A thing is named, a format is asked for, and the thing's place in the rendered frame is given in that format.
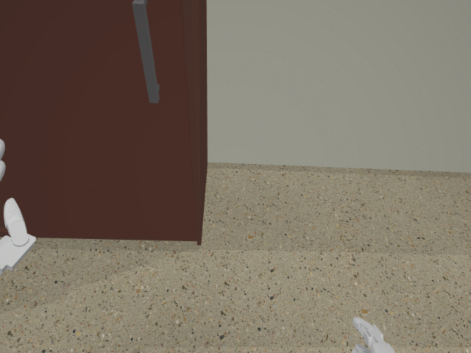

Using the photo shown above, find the handle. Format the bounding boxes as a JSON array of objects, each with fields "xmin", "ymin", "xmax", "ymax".
[{"xmin": 132, "ymin": 0, "xmax": 160, "ymax": 103}]

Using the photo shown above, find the robot right hand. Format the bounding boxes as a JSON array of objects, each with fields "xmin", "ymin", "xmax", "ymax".
[{"xmin": 352, "ymin": 317, "xmax": 395, "ymax": 353}]

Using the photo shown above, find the robot left hand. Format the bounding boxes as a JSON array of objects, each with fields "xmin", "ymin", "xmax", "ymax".
[{"xmin": 0, "ymin": 139, "xmax": 36, "ymax": 276}]

